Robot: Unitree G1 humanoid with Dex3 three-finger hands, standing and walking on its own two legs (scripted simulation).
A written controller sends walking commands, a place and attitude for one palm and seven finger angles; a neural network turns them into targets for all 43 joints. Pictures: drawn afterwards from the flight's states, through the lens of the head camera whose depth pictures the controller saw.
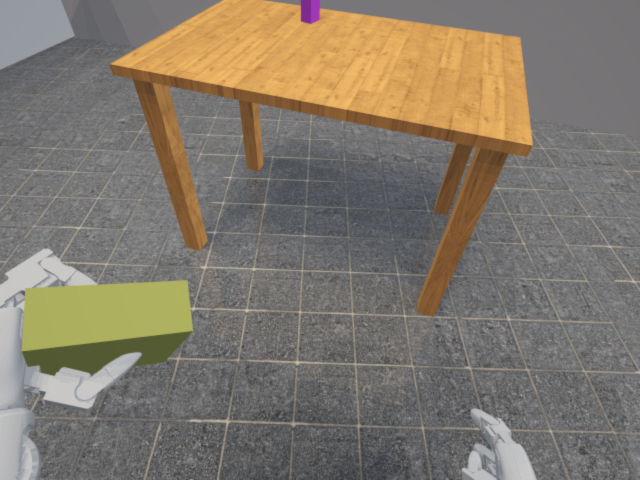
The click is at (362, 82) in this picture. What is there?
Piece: table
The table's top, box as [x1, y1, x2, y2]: [110, 0, 532, 156]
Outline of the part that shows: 110,64 113,74 524,156 527,155 532,145 520,39 519,37 326,9 320,9 319,19 309,24 300,21 299,5 264,0 222,0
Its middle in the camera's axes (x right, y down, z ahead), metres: +0.05 -0.59 +1.23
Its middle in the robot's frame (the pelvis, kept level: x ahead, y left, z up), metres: +1.32 +0.02 +0.00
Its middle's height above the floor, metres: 0.77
